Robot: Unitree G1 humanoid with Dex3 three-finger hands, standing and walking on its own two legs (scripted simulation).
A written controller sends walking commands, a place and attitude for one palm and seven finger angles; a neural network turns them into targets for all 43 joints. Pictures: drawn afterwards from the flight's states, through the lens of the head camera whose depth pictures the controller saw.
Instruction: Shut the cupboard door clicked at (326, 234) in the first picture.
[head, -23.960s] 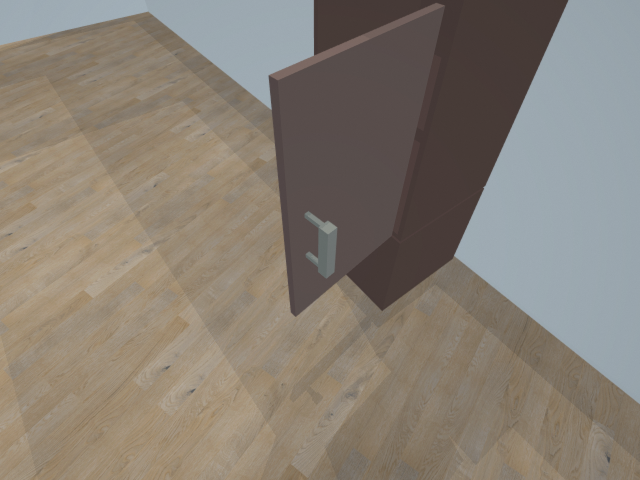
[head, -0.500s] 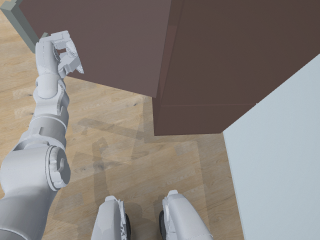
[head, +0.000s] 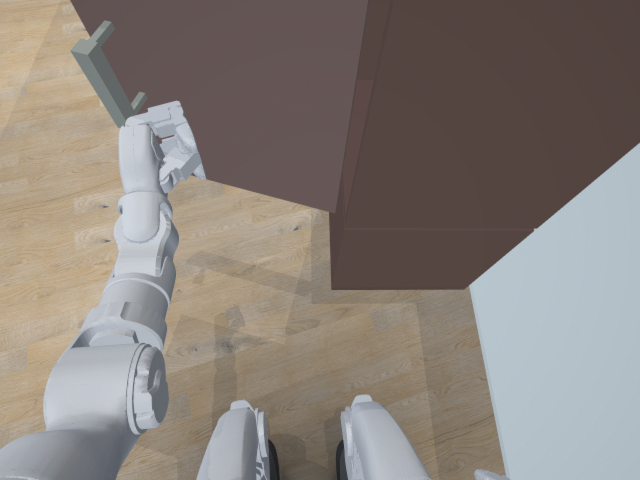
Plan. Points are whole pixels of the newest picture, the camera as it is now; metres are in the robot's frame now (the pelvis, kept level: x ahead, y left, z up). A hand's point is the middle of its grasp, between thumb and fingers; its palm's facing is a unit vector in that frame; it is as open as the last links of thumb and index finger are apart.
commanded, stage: draw the hand back to the body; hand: left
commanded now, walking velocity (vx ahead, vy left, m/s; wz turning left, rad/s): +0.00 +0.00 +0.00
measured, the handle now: (116, 78) +0.65 +0.24 +0.04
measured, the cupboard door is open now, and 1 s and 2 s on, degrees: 73 73 73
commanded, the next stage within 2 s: step back with the hand held close in 1.44 s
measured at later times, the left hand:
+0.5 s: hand (68, 243) +0.34 +0.18 +0.15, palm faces +0.08 -0.98 -0.19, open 3.1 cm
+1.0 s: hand out of the picture +0.24 +0.29 +0.27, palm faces +0.44 -0.81 -0.40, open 5.6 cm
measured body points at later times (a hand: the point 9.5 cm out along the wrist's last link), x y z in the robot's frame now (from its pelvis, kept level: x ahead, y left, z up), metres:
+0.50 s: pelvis +0.03 +0.01 +0.09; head +0.05 +0.00 +0.54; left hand +0.33 +0.24 +0.17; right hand +0.19 -0.25 +0.01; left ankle +0.03 +0.11 -0.62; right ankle +0.01 -0.10 -0.62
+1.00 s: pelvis +0.05 +0.02 +0.13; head +0.03 -0.01 +0.58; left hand +0.21 +0.33 +0.29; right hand +0.25 -0.17 +0.04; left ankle +0.03 +0.11 -0.62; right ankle +0.01 -0.10 -0.62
